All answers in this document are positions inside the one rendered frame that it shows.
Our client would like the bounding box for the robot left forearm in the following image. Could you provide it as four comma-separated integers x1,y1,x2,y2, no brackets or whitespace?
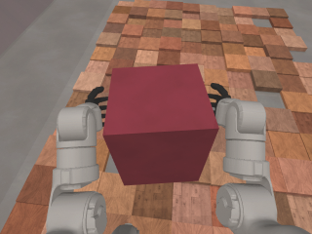
46,102,103,230

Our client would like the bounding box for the robot left thigh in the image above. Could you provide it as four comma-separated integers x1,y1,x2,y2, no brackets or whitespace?
111,224,139,234

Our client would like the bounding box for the carton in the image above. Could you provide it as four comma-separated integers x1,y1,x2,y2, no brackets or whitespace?
102,63,219,186

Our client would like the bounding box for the left robot upper arm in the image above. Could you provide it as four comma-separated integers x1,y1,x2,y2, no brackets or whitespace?
46,191,107,234

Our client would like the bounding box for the robot left hand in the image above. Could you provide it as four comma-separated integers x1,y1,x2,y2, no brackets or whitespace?
85,86,108,127

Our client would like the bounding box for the robot right hand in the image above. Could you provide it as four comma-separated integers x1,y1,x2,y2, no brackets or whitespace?
208,83,231,116

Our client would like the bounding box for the robot right forearm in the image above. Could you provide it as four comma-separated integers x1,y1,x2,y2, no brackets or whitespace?
215,97,278,216

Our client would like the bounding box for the right robot upper arm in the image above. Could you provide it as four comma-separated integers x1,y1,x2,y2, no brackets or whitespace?
215,182,311,234

